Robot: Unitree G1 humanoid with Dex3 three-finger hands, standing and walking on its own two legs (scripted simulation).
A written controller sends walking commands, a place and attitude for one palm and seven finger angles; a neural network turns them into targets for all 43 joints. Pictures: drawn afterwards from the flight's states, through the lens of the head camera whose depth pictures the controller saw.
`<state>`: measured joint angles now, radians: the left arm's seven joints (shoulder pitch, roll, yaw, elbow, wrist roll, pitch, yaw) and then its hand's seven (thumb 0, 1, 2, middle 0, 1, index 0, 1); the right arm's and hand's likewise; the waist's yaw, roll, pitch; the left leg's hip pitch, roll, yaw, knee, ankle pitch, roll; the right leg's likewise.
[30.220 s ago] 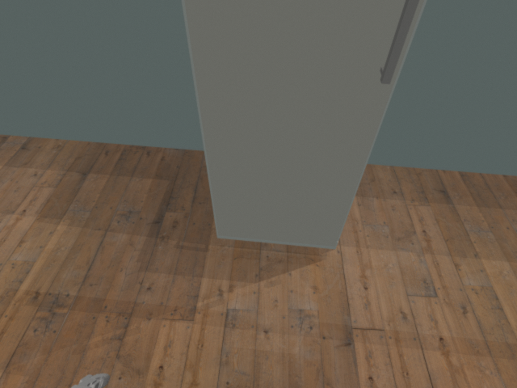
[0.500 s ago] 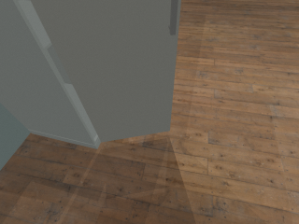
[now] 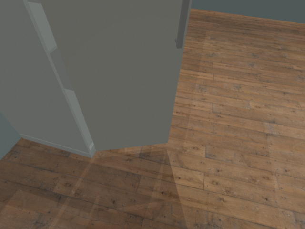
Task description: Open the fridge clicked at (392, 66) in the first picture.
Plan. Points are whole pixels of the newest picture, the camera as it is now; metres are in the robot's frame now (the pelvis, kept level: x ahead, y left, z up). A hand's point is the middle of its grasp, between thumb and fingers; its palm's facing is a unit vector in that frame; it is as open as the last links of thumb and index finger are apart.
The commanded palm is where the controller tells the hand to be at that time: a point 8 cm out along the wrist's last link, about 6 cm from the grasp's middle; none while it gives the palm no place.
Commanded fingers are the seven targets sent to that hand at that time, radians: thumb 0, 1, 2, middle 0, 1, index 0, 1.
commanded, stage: let the arm hang, fingers relaxed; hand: right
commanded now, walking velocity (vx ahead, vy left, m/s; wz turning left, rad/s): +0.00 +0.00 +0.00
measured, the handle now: (182, 12) +0.78 -0.04 +0.23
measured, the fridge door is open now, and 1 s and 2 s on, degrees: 65 65 65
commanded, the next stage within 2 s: look to check the result in 0.24 s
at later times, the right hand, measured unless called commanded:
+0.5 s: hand out of the picture +0.01 -0.17 -0.18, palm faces +0.00 +0.98 -0.19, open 7.3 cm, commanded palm none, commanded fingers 0.00 -0.90 -0.90 0.20 0.30 0.20 0.30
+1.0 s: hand out of the picture +0.03 -0.16 -0.18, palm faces +0.01 +0.98 -0.18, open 7.3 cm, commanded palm none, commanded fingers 0.00 -0.90 -0.90 0.20 0.30 0.20 0.30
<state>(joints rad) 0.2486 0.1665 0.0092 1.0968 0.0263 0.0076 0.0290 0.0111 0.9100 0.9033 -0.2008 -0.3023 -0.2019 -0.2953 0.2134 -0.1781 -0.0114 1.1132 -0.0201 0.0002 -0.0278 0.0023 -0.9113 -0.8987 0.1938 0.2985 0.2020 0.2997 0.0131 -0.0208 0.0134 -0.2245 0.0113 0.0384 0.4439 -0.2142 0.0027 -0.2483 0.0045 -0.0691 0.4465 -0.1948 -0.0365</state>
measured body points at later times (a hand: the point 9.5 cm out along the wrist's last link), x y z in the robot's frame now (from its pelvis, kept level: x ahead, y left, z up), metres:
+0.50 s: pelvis +0.01 +0.01 +0.00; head +0.03 +0.00 +0.45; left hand +0.01 +0.23 -0.16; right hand +0.01 -0.22 -0.16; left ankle +0.01 +0.12 -0.74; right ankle +0.03 -0.09 -0.74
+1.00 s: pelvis +0.02 +0.00 +0.00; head +0.04 +0.00 +0.45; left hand +0.02 +0.23 -0.16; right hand +0.03 -0.22 -0.16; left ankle +0.01 +0.12 -0.74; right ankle +0.03 -0.09 -0.74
